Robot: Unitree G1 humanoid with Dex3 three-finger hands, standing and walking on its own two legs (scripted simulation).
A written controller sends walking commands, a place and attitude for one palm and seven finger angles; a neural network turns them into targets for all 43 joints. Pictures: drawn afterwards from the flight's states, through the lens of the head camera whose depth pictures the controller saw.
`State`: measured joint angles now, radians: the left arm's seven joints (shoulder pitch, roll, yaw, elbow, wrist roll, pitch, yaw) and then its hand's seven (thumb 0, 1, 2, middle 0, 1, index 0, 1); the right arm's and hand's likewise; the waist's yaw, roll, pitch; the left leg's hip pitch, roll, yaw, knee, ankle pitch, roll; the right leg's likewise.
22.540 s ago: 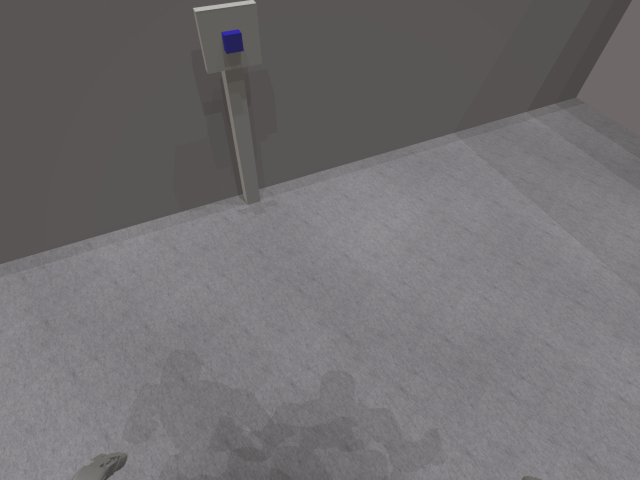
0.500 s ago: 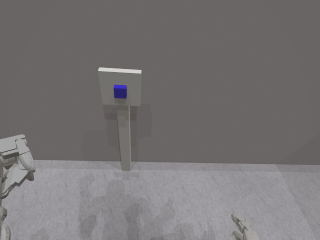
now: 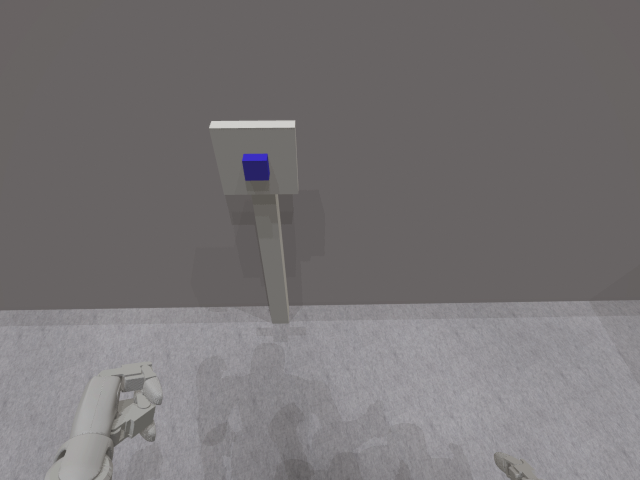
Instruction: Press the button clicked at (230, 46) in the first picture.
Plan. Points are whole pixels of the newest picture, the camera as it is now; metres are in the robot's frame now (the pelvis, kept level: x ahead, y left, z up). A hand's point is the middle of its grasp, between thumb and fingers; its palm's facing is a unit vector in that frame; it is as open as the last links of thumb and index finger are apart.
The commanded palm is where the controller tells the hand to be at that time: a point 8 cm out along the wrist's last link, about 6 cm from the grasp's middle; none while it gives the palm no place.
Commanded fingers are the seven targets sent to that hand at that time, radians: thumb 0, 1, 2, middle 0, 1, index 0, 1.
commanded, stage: let the arm hang, fingers relaxed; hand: left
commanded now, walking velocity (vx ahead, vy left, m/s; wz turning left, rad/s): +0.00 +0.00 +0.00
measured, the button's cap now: (256, 166) +0.76 +0.16 -0.03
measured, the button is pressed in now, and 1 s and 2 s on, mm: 0 0 0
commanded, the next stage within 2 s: stand and wait in 0.96 s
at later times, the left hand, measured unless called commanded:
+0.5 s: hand out of the picture -0.06 +0.19 -0.15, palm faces +0.02 -0.97 -0.25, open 6.1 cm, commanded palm none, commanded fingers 0.00 0.90 0.90 -0.20 -0.30 -0.20 -0.30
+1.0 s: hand out of the picture +0.07 +0.15 -0.15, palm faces +0.00 -0.98 -0.21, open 7.3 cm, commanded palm none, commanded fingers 0.00 0.90 0.90 -0.20 -0.30 -0.20 -0.30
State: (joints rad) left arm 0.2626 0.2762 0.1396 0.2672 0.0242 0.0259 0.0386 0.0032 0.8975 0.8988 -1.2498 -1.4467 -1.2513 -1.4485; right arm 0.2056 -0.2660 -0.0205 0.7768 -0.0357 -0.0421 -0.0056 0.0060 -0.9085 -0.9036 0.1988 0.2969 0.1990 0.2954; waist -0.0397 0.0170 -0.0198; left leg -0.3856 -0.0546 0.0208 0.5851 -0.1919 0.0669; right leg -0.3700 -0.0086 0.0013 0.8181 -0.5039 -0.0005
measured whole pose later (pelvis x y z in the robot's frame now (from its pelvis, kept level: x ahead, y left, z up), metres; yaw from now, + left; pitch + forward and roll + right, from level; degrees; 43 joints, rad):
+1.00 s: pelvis +0.04 -0.03 +0.02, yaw +0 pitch -1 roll +0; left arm 0.20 0.16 0.00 1.13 0.00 -0.01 0.03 0.01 0.92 0.90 -0.21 -0.30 -0.20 -0.30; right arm 0.23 -0.16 -0.01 1.13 -0.02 0.00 -0.03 0.00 -0.92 -0.90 0.20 0.30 0.20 0.30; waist -0.02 0.02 0.05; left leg -0.23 -0.01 -0.01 0.39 -0.15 0.01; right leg -0.13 0.04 0.00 0.39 -0.25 -0.04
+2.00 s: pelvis +0.06 -0.04 +0.02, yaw -1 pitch -1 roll +0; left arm 0.16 0.24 0.01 1.13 0.00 -0.01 0.02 0.00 0.90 0.90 -0.21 -0.30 -0.20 -0.30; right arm 0.17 -0.24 -0.02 1.13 -0.01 0.00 -0.02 0.00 -0.91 -0.90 0.20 0.30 0.20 0.30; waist -0.01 0.01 0.06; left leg -0.16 0.00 0.00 0.34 -0.16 0.00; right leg -0.07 0.04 0.01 0.33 -0.24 -0.04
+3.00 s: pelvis +0.07 -0.04 +0.02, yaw -2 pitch -1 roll +1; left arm 0.10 0.31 0.01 1.13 0.00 -0.02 0.01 0.00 0.90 0.90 -0.21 -0.30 -0.21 -0.30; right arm 0.10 -0.31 -0.01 1.13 -0.01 -0.01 -0.01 0.00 -0.91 -0.90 0.20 0.30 0.20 0.30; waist -0.01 0.01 0.07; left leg -0.13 0.00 0.01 0.30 -0.16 0.00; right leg -0.04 0.05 0.03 0.28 -0.23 -0.04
